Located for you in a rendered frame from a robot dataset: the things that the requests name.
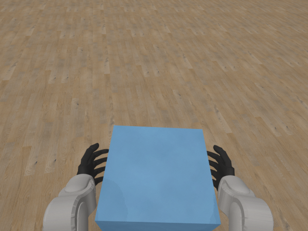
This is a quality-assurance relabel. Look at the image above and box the robot right forearm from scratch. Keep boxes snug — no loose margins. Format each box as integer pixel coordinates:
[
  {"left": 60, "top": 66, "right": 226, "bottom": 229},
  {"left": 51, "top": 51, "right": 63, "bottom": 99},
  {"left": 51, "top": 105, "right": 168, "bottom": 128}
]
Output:
[{"left": 218, "top": 175, "right": 274, "bottom": 231}]

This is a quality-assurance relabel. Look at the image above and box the left robot hand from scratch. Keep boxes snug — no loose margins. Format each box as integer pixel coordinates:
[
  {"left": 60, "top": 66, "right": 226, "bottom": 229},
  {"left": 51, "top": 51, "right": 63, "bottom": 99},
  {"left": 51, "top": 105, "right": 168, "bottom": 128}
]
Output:
[{"left": 77, "top": 143, "right": 109, "bottom": 185}]

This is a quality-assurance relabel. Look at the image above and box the robot left forearm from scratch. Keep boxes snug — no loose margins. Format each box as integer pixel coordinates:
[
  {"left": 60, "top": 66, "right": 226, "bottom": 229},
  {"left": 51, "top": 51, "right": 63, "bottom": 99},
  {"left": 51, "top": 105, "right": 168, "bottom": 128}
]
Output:
[{"left": 42, "top": 174, "right": 97, "bottom": 231}]

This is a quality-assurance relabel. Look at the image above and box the right robot hand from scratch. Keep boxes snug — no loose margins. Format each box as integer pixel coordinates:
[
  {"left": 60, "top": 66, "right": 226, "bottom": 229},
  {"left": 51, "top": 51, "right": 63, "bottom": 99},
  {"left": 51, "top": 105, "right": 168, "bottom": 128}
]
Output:
[{"left": 207, "top": 145, "right": 235, "bottom": 191}]

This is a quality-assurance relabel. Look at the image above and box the carton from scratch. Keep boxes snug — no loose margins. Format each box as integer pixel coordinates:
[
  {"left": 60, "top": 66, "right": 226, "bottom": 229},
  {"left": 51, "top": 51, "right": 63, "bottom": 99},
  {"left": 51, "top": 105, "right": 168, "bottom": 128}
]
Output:
[{"left": 95, "top": 125, "right": 221, "bottom": 231}]

